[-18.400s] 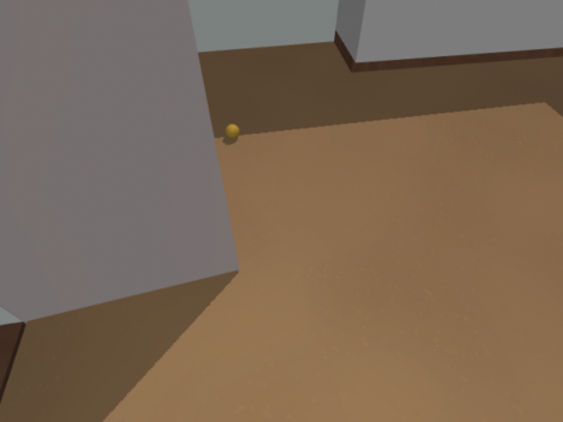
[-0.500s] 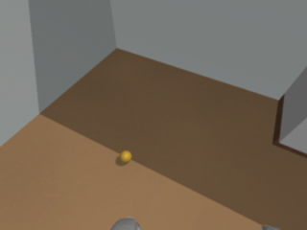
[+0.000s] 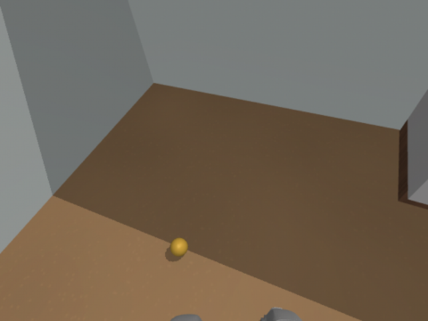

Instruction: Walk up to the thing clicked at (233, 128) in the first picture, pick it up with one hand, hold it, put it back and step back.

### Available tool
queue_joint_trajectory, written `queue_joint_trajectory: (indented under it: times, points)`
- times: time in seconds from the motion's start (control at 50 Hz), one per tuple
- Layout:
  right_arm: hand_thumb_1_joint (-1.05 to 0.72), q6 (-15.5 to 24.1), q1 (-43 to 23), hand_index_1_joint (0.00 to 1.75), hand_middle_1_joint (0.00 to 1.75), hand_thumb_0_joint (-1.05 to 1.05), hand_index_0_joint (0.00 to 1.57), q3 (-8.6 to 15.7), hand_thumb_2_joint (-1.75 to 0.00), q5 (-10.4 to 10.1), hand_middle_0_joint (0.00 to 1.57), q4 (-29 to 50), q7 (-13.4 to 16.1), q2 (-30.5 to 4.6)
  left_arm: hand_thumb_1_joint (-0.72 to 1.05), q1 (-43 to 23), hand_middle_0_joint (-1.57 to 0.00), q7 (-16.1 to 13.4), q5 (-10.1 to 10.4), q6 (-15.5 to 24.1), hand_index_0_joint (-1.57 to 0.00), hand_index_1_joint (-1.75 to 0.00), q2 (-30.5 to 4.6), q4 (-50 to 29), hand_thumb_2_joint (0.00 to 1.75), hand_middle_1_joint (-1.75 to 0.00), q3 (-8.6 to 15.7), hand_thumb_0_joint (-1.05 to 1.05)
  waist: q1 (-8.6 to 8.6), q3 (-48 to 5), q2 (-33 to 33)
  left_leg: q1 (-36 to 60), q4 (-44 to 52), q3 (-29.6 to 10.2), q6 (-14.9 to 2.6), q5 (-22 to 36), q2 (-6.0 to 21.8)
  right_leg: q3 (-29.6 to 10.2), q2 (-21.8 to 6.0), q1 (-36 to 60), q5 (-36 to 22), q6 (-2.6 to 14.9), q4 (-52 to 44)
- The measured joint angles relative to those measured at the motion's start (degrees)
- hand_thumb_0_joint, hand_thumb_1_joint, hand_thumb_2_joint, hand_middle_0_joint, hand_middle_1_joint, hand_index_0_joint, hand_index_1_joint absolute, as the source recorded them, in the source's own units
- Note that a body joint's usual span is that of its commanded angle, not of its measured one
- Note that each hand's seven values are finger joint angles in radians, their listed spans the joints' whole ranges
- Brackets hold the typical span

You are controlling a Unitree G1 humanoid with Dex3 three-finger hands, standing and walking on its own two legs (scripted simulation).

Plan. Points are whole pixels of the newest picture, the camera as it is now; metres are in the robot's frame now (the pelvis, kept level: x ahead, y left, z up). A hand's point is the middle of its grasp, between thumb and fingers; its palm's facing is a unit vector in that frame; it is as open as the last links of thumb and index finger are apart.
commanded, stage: walk up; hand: left
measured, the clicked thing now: (179, 246) +0.50 +0.27 -0.71
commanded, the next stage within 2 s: stand in 1.78 s
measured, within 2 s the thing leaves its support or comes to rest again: neither
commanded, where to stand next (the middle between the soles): +0.11 +0.02 m, yaw +0 degrees
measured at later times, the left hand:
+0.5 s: hand out of the picture +0.11 +0.30 -0.15, palm faces -0.01 -0.95 -0.31, open 7.4 cm
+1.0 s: hand out of the picture +0.13 +0.28 -0.13, palm faces +0.00 -0.93 -0.36, open 7.4 cm
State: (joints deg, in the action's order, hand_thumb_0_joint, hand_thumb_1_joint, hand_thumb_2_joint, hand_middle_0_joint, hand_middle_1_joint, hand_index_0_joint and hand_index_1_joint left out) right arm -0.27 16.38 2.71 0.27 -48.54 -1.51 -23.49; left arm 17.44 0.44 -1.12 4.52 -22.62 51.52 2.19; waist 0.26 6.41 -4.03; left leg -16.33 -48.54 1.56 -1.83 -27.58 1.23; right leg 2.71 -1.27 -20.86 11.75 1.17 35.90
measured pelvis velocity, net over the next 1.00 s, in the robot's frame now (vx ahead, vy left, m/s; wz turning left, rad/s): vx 0.06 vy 0.02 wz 0.00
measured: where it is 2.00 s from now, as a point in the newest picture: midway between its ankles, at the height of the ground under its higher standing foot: outside the picture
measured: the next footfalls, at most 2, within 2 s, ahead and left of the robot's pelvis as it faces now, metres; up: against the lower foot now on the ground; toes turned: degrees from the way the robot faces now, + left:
left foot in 0.28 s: +0.10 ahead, +0.17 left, +0.00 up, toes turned +1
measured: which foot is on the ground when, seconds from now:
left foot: up 0.00-0.26, down 0.28-1.00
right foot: down 0.00-1.00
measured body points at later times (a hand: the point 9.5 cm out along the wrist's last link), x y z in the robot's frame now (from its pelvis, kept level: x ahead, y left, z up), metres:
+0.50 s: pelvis +0.04 +0.04 +0.01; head +0.05 +0.06 +0.46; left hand +0.11 +0.35 -0.13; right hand +0.12 -0.27 -0.10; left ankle +0.07 +0.16 -0.72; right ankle +0.08 -0.11 -0.72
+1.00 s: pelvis +0.06 +0.02 +0.02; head +0.07 +0.01 +0.47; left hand +0.13 +0.33 -0.10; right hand +0.17 -0.27 -0.11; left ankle +0.07 +0.16 -0.72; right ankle +0.08 -0.11 -0.72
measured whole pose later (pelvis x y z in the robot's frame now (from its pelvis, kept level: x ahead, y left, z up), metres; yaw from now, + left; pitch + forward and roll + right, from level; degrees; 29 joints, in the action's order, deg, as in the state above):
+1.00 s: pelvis +0.06 +0.02 +0.02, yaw +0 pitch -3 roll +0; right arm 0.3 2.3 0.6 0.0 -64.6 -0.6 -20.5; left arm 5.3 0.6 -0.2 1.2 -20.1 66.2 -0.2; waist 1.1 3.5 -1.5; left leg -7.6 -21.2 0.8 1.8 -10.9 2.5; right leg 0.8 -1.7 -8.4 10.1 -1.2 21.1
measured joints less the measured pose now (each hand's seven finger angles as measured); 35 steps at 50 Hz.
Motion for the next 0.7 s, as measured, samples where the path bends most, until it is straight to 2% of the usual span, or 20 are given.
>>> queue_joint_trajectory:
  times: [0.04, 0.12, 0.24, 0.28, 0.3, 0.32, 0.36, 0.4, 0.44, 0.48, 0.52, 0.7]
  points:
    - [-0.91, -0.33, -0.74, 0.30, 0.30, 0.00, 0.20, -0.38, -0.90, 0.07, 0.20, -0.48, 0.14, 0.23, 0.90, -0.77, -0.20, 0.08, 0.27, -0.05, -0.20, -0.30, 0.68, -0.80, 0.89, -0.30, -0.54, 0.00, 0.70, 0.34, 0.17, -3.01, -5.83, -0.54, -0.20, -2.72, -1.41, -0.49, -0.68, 0.53, 0.20, 0.35, -0.58]
    - [-0.91, -0.39, -1.80, 0.30, 0.30, 0.00, 0.20, -0.44, -0.90, 0.01, 0.20, -1.37, -0.04, -0.04, 0.90, -1.37, -0.20, -0.06, 0.35, -0.06, -0.21, -0.30, 1.64, -1.85, 0.89, -0.30, -1.51, 0.00, 1.20, 0.23, -0.30, -6.93, -7.31, -2.30, 0.46, 0.73, -0.77, -0.53, -1.04, 2.37, -0.89, 0.06, -3.93]
    - [-0.91, -0.24, -2.55, 0.30, 0.30, 0.00, 0.20, -0.17, -0.90, 0.32, 0.20, -3.99, -0.01, -0.13, 0.90, -2.52, -0.21, 0.04, -0.28, -1.41, -0.21, -0.30, 1.09, -1.68, 0.89, -0.30, -1.64, 0.00, 1.19, -0.87, 0.60, -5.12, 5.08, -2.95, 1.79, 5.15, 1.56, -0.11, -1.09, 2.81, 0.52, -0.72, -3.10]
    - [-0.91, 0.21, -2.60, 0.30, 0.30, 0.00, 0.20, -0.11, -0.90, 0.42, 0.20, -5.21, 0.21, -0.01, 0.90, -3.40, -0.21, 0.17, -0.08, -2.23, -0.21, -0.30, 0.52, -1.28, 0.89, -0.30, -1.56, 0.00, 1.06, -1.26, 1.54, -2.50, 10.78, -2.15, 1.75, 8.89, 1.43, 0.00, -1.41, 1.94, 2.27, -1.27, -0.32]
    - [-0.91, 0.52, -2.86, 0.30, 0.30, 0.00, 0.20, -0.01, -0.90, 0.55, 0.20, -6.02, 0.49, 0.39, 0.90, -4.07, -0.21, 0.16, 0.16, -2.72, -0.21, -0.30, 0.12, -0.84, 0.89, -0.30, -1.46, 0.00, 0.92, -1.13, 2.76, -1.64, 12.27, -1.82, 2.24, 12.12, 0.73, -0.30, -2.12, 1.49, 3.33, -1.69, 1.47]
    - [-0.91, 0.75, -3.21, 0.30, 0.30, 0.00, 0.20, -0.05, -0.90, 0.78, 0.20, -6.84, 0.77, 1.10, 0.90, -4.78, -0.20, 0.05, 0.44, -3.27, -0.21, -0.30, -0.24, -0.14, 0.89, -0.30, -1.30, 0.00, 0.99, -0.89, 4.59, -0.95, 12.50, -1.05, 2.51, 12.57, -0.24, -1.14, -3.12, 1.34, 4.12, -1.87, 2.79]
    - [-0.91, 1.03, -3.27, 0.30, 0.30, 0.00, 0.20, -0.69, -0.90, 0.97, 0.20, -7.72, 0.87, 1.97, 0.90, -5.58, -0.20, -0.13, 1.15, -4.24, -0.20, -0.30, -0.18, 1.27, 0.89, -0.30, -1.30, 0.00, 0.80, -1.73, 6.08, -0.56, 12.62, -0.59, 2.48, 11.96, -0.53, -2.61, -2.57, 1.39, 7.56, -0.99, 3.49]
    - [-0.91, 0.95, -3.68, 0.30, 0.30, 0.00, 0.20, -1.36, -0.90, 0.77, 0.20, -8.40, 0.71, 2.46, 0.90, -6.03, -0.20, 0.06, 1.27, -4.45, -0.20, -0.30, -0.13, 2.65, 0.89, -0.30, -1.53, 0.00, 0.26, -2.53, 6.30, -0.46, 12.75, -1.04, 2.18, 11.55, 0.06, -2.50, -1.45, 2.56, 10.40, -0.20, 2.54]
    - [-0.91, 0.90, -4.66, 0.30, 0.30, 0.00, 0.20, -1.95, -0.90, 0.63, 0.20, -9.03, 0.71, 2.91, 0.90, -6.49, -0.20, 0.24, 1.30, -4.11, -0.20, -0.30, -0.16, 4.08, 0.89, -0.30, -1.60, 0.00, 0.32, -2.66, 6.71, -0.04, 13.23, -0.93, 2.35, 11.53, 0.51, -2.46, -1.06, 3.98, 5.35, -0.65, -0.78]
    - [-0.91, 1.11, -5.83, 0.30, 0.30, 0.00, 0.20, -2.33, -0.90, 0.44, 0.20, -9.49, 0.68, 3.19, 0.90, -7.05, -0.20, 0.28, 1.30, -3.80, -0.20, -0.30, -0.01, 5.54, 0.89, -0.30, -1.73, 0.00, 0.37, -2.27, 6.71, 0.45, 13.52, -0.97, 2.45, 11.51, 0.82, -2.28, -0.90, 5.26, 1.59, -1.99, -3.23]
    - [-0.91, 1.17, -6.96, 0.30, 0.30, 0.00, 0.20, -2.60, -0.90, 0.25, 0.20, -9.98, 0.64, 3.43, 0.90, -7.46, -0.20, 0.32, 1.26, -3.85, -0.20, -0.30, 0.28, 7.11, 0.89, -0.30, -2.04, 0.00, 0.45, -2.30, 6.34, 1.07, 14.41, -1.04, 2.46, 11.74, 1.07, -2.15, -0.67, 6.23, 1.46, -2.65, -4.80]
    - [-0.91, 1.51, -11.38, 0.30, 0.30, 0.00, 0.21, -3.14, -0.90, -0.24, 0.20, -12.28, 0.81, 3.71, 0.90, -8.35, -0.20, 0.71, 1.35, -3.58, -0.20, -0.30, 1.28, 12.20, 0.89, -0.30, -2.81, 0.00, 1.47, -2.72, 4.04, 4.64, 20.73, -0.89, 2.79, 13.93, 0.86, -2.03, -0.86, 9.32, 0.07, -3.06, -10.02]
